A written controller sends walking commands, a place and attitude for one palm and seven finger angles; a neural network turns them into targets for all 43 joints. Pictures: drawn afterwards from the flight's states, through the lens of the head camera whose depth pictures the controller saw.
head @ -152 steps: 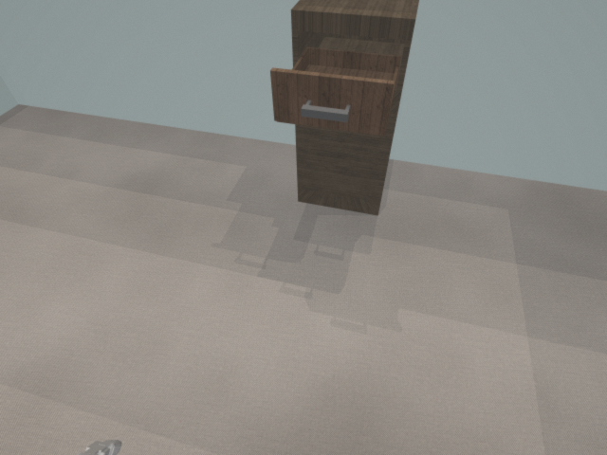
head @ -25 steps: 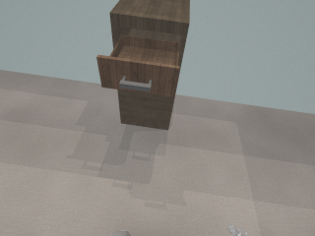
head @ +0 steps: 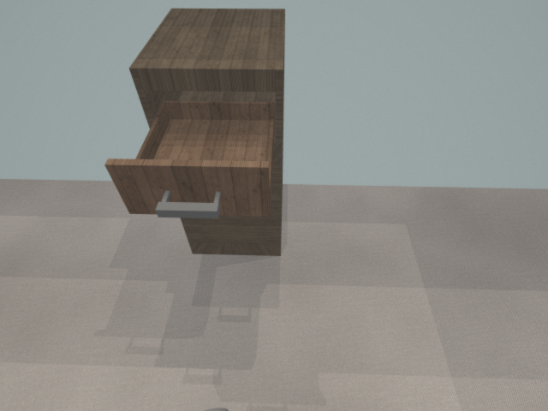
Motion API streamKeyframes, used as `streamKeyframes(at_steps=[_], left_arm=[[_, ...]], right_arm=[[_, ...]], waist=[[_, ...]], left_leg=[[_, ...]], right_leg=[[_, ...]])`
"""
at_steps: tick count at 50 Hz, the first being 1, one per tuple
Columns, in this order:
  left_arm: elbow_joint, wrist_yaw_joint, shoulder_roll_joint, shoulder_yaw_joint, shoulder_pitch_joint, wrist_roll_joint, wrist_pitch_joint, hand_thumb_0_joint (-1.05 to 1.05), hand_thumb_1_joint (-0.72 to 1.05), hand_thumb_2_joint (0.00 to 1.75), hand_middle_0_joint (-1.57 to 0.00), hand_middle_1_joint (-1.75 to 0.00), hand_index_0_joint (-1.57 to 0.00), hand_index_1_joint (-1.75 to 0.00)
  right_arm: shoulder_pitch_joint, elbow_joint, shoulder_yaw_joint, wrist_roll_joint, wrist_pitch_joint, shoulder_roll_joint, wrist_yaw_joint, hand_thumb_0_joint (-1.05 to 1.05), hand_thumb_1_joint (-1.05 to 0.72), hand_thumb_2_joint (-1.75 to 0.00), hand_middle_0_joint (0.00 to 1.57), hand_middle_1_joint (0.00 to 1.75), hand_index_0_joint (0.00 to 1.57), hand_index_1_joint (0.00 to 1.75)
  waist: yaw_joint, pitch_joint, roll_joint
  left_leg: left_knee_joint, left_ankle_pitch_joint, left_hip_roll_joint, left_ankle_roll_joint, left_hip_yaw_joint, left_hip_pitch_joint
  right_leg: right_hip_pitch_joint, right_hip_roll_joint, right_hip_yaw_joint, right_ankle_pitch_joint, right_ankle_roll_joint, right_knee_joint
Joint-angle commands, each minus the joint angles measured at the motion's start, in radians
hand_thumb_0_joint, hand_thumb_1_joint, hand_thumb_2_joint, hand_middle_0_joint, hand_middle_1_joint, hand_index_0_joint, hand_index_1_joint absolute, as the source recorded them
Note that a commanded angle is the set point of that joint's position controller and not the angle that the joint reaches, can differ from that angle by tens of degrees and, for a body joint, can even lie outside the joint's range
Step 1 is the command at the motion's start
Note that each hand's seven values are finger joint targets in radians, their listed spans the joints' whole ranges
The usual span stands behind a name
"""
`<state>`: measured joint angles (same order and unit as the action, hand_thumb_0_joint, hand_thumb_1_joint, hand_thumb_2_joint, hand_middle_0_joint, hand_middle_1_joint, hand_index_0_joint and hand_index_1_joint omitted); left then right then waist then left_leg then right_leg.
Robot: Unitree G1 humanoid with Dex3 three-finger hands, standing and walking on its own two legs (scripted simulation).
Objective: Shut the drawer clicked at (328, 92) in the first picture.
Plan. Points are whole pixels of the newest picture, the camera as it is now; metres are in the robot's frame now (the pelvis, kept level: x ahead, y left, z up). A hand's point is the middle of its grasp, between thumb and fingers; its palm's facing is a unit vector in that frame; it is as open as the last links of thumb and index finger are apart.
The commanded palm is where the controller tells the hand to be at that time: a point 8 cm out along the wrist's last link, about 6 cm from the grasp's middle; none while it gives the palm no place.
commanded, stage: take the last steps up to it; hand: left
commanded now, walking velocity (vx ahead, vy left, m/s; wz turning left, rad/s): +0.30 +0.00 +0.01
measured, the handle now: (190, 202) +0.54 +0.21 -0.06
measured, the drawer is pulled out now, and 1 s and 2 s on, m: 0.30 0.30 0.30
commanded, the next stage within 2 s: come to a stop and stand still in 0.50 s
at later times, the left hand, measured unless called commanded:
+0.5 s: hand (154, 404) +0.17 +0.22 -0.18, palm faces +0.04 -0.99 -0.14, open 7.4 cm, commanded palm none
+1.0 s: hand (175, 335) +0.29 +0.21 -0.17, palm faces +0.05 -0.97 -0.22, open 7.3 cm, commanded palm none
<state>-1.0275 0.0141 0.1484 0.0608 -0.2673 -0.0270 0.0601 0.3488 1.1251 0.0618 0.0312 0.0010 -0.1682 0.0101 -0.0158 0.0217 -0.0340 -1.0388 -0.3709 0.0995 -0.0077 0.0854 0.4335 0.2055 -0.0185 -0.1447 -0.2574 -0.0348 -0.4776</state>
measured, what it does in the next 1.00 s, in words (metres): walks ahead: left foot, then right foot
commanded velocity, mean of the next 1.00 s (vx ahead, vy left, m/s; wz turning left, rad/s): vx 0.06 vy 0.03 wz -0.01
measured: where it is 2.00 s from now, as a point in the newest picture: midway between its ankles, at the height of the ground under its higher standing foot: outside the picture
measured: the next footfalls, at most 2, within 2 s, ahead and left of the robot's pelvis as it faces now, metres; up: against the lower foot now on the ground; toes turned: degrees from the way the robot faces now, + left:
left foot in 0.26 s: +0.22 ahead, +0.13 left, +0.00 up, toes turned +9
right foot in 0.72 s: +0.31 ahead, -0.11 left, +0.00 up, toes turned -8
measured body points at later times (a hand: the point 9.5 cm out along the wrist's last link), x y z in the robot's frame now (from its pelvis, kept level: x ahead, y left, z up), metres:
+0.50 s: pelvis +0.16 +0.05 +0.01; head +0.17 +0.08 +0.46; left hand +0.17 +0.27 -0.16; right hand +0.20 -0.19 -0.13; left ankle +0.18 +0.12 -0.74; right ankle +0.17 -0.09 -0.67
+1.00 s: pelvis +0.20 +0.03 -0.01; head +0.23 +0.03 +0.44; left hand +0.29 +0.26 -0.15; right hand +0.22 -0.20 -0.16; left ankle +0.18 +0.15 -0.70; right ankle +0.27 -0.11 -0.74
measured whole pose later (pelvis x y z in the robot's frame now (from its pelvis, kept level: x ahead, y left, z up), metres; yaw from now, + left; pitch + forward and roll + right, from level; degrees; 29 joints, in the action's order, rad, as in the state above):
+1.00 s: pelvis +0.20 +0.03 -0.01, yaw +0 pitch -1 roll +0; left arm -1.00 0.05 0.15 0.06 -0.14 -0.04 -0.01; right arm 0.23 1.05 0.07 0.01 0.05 -0.16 -0.02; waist 0.00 0.08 0.00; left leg -0.88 -0.49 0.02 0.04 0.04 0.35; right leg 0.33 -0.09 -0.11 -0.15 0.01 -0.51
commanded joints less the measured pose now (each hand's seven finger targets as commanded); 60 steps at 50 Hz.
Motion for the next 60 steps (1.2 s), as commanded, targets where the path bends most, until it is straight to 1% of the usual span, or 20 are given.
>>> streamKeyframes(at_steps=[1,8,11,12,13,14,17,20,30,34,36,39,41,46,50,52,53,55,57,60], left_arm=[[-0.007,0.008,0.116,0.009,-0.105,0.001,0.017,0.0,0.9,0.9,-0.2,-0.3,-0.2,-0.3],[-0.061,0.004,0.138,0.011,-0.175,-0.002,0.014,0.0,0.9,0.9,-0.2,-0.3,-0.2,-0.3],[-0.063,0.003,0.13,0.014,-0.152,0.007,0.005,0.0,0.9,0.9,-0.2,-0.3,-0.2,-0.3],[-0.057,-0.002,0.103,0.009,-0.163,0.012,0.003,0.0,0.9,0.9,-0.2,-0.3,-0.2,-0.3],[-0.03,-0.009,0.043,0.002,-0.181,0.017,-0.002,0.0,0.9,0.9,-0.2,-0.3,-0.2,-0.3],[-0.005,-0.005,0.081,0.005,-0.129,0.007,0.0,0.0,0.9,0.9,-0.2,-0.3,-0.2,-0.3],[-0.029,-0.02,0.057,0.008,-0.067,0.001,-0.011,0.0,0.9,0.9,-0.2,-0.3,-0.2,-0.3],[-0.057,-0.02,0.022,0.0,-0.144,-0.001,-0.039,0.0,0.9,0.9,-0.2,-0.3,-0.2,-0.3],[0.019,-0.016,0.027,-0.006,0.035,-0.001,-0.047,0.0,0.9,0.9,-0.2,-0.3,-0.2,-0.3],[-0.028,0.006,0.059,-0.012,-0.066,0.002,-0.03,0.0,0.9,0.9,-0.2,-0.3,-0.2,-0.3],[-0.042,0.02,0.162,-0.007,-0.082,0.011,-0.019,0.0,0.9,0.9,-0.2,-0.3,-0.2,-0.3],[-0.024,0.034,0.189,0.007,-0.046,0.013,-0.032,0.0,0.9,0.9,-0.2,-0.3,-0.2,-0.3],[-0.014,0.044,0.184,0.019,-0.04,0.006,-0.041,0.0,0.9,0.9,-0.2,-0.3,-0.2,-0.3],[0.044,0.052,0.201,0.041,0.027,-0.005,-0.061,0.0,0.9,0.9,-0.2,-0.3,-0.2,-0.3],[0.081,0.039,0.199,0.04,0.093,-0.013,-0.076,0.0,0.9,0.9,-0.2,-0.3,-0.2,-0.3],[0.075,0.027,0.151,0.021,0.092,0.004,-0.087,0.0,0.9,0.9,-0.2,-0.3,-0.2,-0.3],[0.074,0.02,0.078,0.004,0.061,0.012,-0.094,0.0,0.9,0.9,-0.2,-0.3,-0.2,-0.3],[0.066,0.019,0.075,0.007,0.082,0.001,-0.102,0.0,0.9,0.9,-0.2,-0.3,-0.2,-0.3],[0.012,0.003,0.089,0.018,-0.012,-0.002,-0.098,0.0,0.9,0.9,-0.2,-0.3,-0.2,-0.3],[-0.025,-0.004,0.102,0.015,-0.075,-0.001,-0.089,0.0,0.9,0.9,-0.2,-0.3,-0.2,-0.3]], right_arm=[[-0.058,-0.096,0.006,-0.005,-0.031,-0.02,0.004,0.0,-0.9,-0.9,0.2,0.3,0.2,0.3],[-0.177,-0.142,-0.001,-0.01,-0.05,-0.01,0.017,0.0,-0.9,-0.9,0.2,0.3,0.2,0.3],[-0.041,-0.099,0.001,-0.005,-0.063,-0.05,0.002,0.0,-0.9,-0.9,0.2,0.3,0.2,0.3],[0.082,-0.066,0.015,0.003,-0.069,-0.118,-0.011,0.0,-0.9,-0.9,0.2,0.3,0.2,0.3],[0.196,-0.051,0.043,0.007,-0.071,-0.243,-0.022,0.0,-0.9,-0.9,0.2,0.3,0.2,0.3],[0.204,-0.045,0.036,-0.002,-0.06,-0.242,-0.028,0.0,-0.9,-0.9,0.2,0.3,0.2,0.3],[0.001,-0.09,0.002,-0.009,-0.071,-0.103,-0.036,0.0,-0.9,-0.9,0.2,0.3,0.2,0.3],[-0.041,-0.092,-0.009,-0.015,-0.086,-0.072,-0.039,0.0,-0.9,-0.9,0.2,0.3,0.2,0.3],[0.036,-0.046,0.007,-0.003,-0.063,-0.095,-0.035,0.0,-0.9,-0.9,0.2,0.3,0.2,0.3],[0.019,-0.019,-0.012,-0.012,-0.052,-0.053,-0.043,0.0,-0.9,-0.9,0.2,0.3,0.2,0.3],[0.079,-0.011,-0.017,-0.03,-0.041,-0.009,-0.034,0.0,-0.9,-0.9,0.2,0.3,0.2,0.3],[0.077,-0.012,-0.002,-0.026,0.011,-0.014,-0.044,0.0,-0.9,-0.9,0.2,0.3,0.2,0.3],[0.04,-0.03,0.005,-0.027,0.019,-0.025,-0.048,0.0,-0.9,-0.9,0.2,0.3,0.2,0.3],[-0.016,-0.091,0.016,-0.021,0.044,-0.024,-0.036,0.0,-0.9,-0.9,0.2,0.3,0.2,0.3],[0.05,-0.1,0.009,-0.022,0.025,-0.013,-0.028,0.0,-0.9,-0.9,0.2,0.3,0.2,0.3],[0.099,-0.075,-0.001,-0.02,0.004,-0.025,-0.029,0.0,-0.9,-0.9,0.2,0.3,0.2,0.3],[0.085,-0.086,0.007,-0.009,-0.009,-0.089,-0.031,0.0,-0.9,-0.9,0.2,0.3,0.2,0.3],[-0.044,-0.136,0.01,0.008,-0.01,-0.162,-0.041,0.0,-0.9,-0.9,0.2,0.3,0.2,0.3],[-0.135,-0.15,-0.007,0.003,-0.015,-0.123,-0.053,0.0,-0.9,-0.9,0.2,0.3,0.2,0.3],[-0.082,-0.13,-0.007,-0.008,-0.031,-0.112,-0.063,0.0,-0.9,-0.9,0.2,0.3,0.2,0.3]], waist=[[0.009,0.065,0.133],[0.045,0.072,0.187],[-0.03,0.03,0.106],[-0.076,-0.046,-0.025],[-0.098,-0.123,-0.296],[-0.104,-0.118,-0.26],[-0.024,0.063,-0.09],[0.033,0.027,-0.08],[-0.004,0.053,-0.08],[0.059,-0.003,0.006],[0.023,-0.068,0.131],[0.029,-0.073,0.306],[0.049,-0.081,0.237],[0.037,-0.096,0.18],[-0.003,-0.09,0.233],[-0.026,-0.059,0.126],[-0.024,-0.023,-0.129],[-0.014,0.111,-0.237],[0.045,0.139,-0.126],[0.028,0.067,-0.082]], left_leg=[[0.05,0.081,0.043,0.021,-0.009,0.157],[0.353,0.101,-0.014,-0.005,0.048,0.034],[0.529,0.183,-0.056,-0.024,0.077,-0.25],[0.577,0.204,0.03,-0.061,-0.04,-0.458],[0.691,0.243,0.302,-0.155,-0.395,-0.593],[0.785,0.162,0.37,-0.212,-0.499,-0.553],[0.848,0.107,0.275,-0.172,-0.29,-0.272],[0.854,0.295,0.209,-0.147,-0.109,-0.212],[0.819,0.357,0.193,-0.174,-0.065,-0.289],[0.607,0.444,0.093,-0.066,0.006,-0.228],[0.576,0.003,-0.005,0.015,0.03,-0.112],[0.369,-0.147,-0.037,0.042,0.035,-0.138],[0.179,-0.197,-0.047,0.042,-0.027,-0.054],[0.051,-0.133,-0.061,0.051,-0.082,-0.03],[0.356,-0.016,-0.076,0.037,-0.03,-0.182],[0.634,0.125,-0.068,0.027,-0.04,-0.344],[0.806,-0.072,0.09,-0.006,-0.28,-0.269],[0.987,-0.308,0.247,-0.086,-0.499,0.026],[0.956,-0.234,0.174,-0.07,-0.373,-0.016],[0.899,0.021,0.146,-0.079,-0.256,-0.203]], right_leg=[[-0.051,-0.274,0.192,0.153,-0.135,0.296],[-0.107,-0.249,0.164,0.25,-0.12,0.235],[-0.026,-0.183,0.104,0.302,-0.078,0.036],[0.089,-0.127,0.07,0.235,-0.043,-0.183],[0.294,0.001,-0.023,-0.197,0.012,-0.494],[0.367,0.008,0.076,-0.345,-0.003,-0.675],[0.387,-0.099,0.143,-0.115,0.001,-0.753],[0.296,-0.107,0.121,-0.036,0.031,-0.652],[0.248,-0.08,0.058,-0.021,0.041,-0.25],[-0.054,-0.074,0.075,0.259,0.047,0.074],[-0.204,-0.297,0.26,0.75,-0.031,0.044],[-0.121,-0.351,0.286,0.951,-0.113,0.07],[-0.166,-0.376,0.293,1.025,-0.166,0.059],[-0.057,-0.349,0.238,0.701,-0.169,0.097],[0.071,-0.275,0.221,0.224,-0.108,0.122],[0.207,-0.168,0.168,-0.1,-0.022,0.042],[0.269,-0.064,0.123,-0.211,0.033,-0.118],[0.229,-0.013,0.183,-0.185,0.044,-0.352],[0.27,0.0,0.217,-0.067,0.045,-0.486],[0.324,0.004,0.21,-0.006,0.064,-0.54]])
